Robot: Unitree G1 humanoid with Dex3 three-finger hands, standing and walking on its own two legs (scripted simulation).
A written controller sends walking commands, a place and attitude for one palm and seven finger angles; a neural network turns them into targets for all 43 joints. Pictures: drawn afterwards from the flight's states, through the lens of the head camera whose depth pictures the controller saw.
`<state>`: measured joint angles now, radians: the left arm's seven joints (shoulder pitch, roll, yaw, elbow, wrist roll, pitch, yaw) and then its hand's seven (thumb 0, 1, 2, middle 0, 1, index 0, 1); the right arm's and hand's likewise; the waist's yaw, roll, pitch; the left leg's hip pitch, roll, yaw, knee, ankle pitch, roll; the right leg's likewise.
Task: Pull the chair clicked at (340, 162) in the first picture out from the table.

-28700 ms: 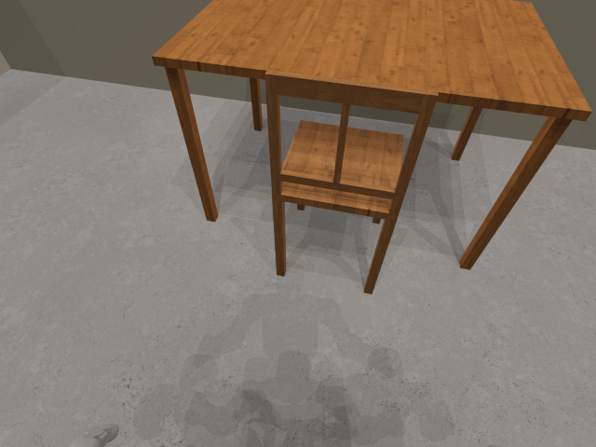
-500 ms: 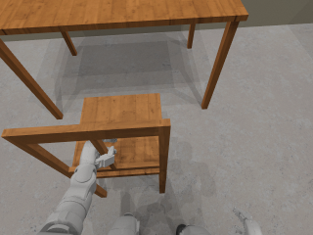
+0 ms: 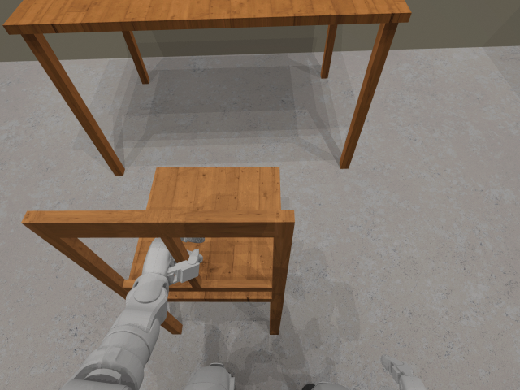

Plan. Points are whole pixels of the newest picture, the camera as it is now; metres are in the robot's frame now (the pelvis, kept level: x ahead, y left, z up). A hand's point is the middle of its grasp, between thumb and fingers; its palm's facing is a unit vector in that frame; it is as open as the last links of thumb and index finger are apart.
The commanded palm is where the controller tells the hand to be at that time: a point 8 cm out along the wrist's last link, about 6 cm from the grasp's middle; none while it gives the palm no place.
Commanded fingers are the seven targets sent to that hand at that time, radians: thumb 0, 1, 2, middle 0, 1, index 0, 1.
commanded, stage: stop walking, hand still on the chair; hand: left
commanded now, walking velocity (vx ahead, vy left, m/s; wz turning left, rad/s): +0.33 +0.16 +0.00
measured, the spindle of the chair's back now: (185, 262) +0.33 +0.17 -0.09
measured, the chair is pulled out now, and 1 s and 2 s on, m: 0.54 0.63 0.63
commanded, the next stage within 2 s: open the thumb and straighten the fingers in 0.92 s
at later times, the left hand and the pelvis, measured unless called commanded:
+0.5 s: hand (185, 323) +0.22 +0.14 -0.07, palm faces -0.01 -0.99 -0.17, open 5.1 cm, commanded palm +0.20 +0.19 -0.05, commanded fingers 0.00 0.90 0.90 -0.50 -1.45 -0.50 -1.45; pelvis -0.02 +0.01 +0.01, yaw +0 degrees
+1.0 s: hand (184, 319) +0.22 +0.14 -0.07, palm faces +0.01 -0.99 -0.16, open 5.2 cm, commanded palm +0.20 +0.20 -0.04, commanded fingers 0.00 0.90 0.90 -0.50 -1.45 -0.50 -1.45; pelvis +0.01 +0.01 +0.01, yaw +0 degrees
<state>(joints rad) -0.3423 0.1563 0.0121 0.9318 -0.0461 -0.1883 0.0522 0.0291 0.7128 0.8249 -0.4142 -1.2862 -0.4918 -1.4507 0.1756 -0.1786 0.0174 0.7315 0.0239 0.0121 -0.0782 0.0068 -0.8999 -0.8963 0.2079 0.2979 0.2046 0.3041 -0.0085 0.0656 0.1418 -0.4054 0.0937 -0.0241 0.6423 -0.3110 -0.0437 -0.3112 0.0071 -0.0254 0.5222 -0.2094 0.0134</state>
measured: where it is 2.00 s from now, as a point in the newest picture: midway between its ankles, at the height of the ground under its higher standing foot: outside the picture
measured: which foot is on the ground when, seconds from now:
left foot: down 0.00-1.00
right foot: down 0.00-1.00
